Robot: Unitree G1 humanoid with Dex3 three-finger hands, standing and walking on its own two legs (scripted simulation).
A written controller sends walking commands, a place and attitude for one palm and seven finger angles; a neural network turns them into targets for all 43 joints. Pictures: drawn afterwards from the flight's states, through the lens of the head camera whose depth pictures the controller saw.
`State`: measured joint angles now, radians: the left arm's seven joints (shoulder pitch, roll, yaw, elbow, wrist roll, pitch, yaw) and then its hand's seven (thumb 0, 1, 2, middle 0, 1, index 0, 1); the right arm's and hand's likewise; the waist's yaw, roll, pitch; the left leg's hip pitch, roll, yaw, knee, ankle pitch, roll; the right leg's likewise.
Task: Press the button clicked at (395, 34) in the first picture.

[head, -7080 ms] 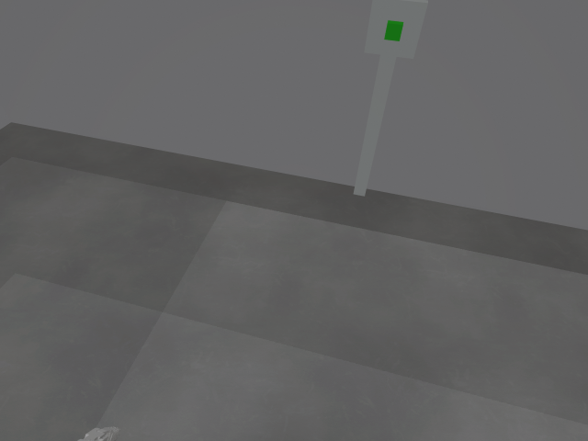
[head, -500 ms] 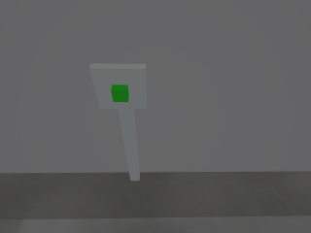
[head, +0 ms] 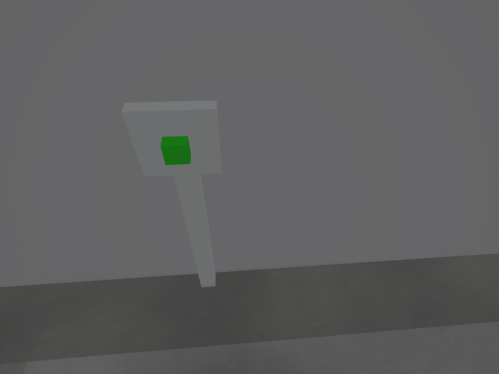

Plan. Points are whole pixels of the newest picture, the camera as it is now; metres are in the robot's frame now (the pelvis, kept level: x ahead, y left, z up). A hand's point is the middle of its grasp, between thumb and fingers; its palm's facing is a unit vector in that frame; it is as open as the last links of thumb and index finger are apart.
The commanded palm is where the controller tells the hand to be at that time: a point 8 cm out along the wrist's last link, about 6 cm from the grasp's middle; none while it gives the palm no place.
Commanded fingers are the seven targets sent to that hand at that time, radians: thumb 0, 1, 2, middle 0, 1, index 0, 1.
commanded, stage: look again from close up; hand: left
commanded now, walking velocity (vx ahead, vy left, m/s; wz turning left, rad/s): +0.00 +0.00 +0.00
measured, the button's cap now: (176, 149) +0.53 +0.19 +0.04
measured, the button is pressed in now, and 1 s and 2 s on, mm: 0 0 0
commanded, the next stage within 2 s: shuffle to correct the standing spot in 0.46 s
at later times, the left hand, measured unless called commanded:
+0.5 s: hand out of the picture -0.01 +0.11 -0.17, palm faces +0.03 -0.98 -0.17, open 7.4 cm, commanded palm none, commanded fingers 0.00 0.90 0.90 -0.20 -0.30 -0.20 -0.30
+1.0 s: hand out of the picture +0.03 +0.12 -0.18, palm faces +0.09 -0.98 -0.17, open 7.4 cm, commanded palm none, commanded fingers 0.00 0.90 0.90 -0.20 -0.30 -0.20 -0.30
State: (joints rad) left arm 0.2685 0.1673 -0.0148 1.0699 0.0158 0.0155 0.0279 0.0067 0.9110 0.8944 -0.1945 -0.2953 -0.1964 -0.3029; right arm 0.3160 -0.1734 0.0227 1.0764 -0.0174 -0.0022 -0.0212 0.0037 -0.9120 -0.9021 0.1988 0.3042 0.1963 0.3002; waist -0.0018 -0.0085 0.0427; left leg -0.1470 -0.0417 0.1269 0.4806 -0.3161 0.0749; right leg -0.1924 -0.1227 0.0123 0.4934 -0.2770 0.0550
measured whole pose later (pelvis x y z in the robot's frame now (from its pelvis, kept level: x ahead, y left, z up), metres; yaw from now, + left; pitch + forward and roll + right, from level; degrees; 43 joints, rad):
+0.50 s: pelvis +0.00 -0.05 +0.00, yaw +0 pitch -1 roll +0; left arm 0.30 0.13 -0.02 1.12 0.02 0.00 0.03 0.01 0.91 0.89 -0.20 -0.30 -0.20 -0.30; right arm 0.27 -0.16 0.01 1.11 -0.01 -0.01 -0.03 0.01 -0.92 -0.90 0.20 0.30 0.20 0.30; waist 0.01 0.00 0.03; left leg -0.14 0.03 0.09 0.47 -0.30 0.00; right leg -0.19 -0.06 -0.02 0.49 -0.28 0.03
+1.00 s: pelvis +0.05 -0.06 +0.00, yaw +5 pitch +1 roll +0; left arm 0.31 0.17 0.04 1.08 0.02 0.00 0.00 0.01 0.91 0.89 -0.19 -0.30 -0.20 -0.30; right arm 0.41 -0.10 0.00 1.09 -0.04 -0.05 -0.03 0.00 -0.91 -0.90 0.20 0.30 0.20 0.30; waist -0.04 -0.02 0.03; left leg -0.15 0.03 0.00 0.52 -0.39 0.00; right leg -0.40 -0.03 -0.10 0.95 -0.55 -0.03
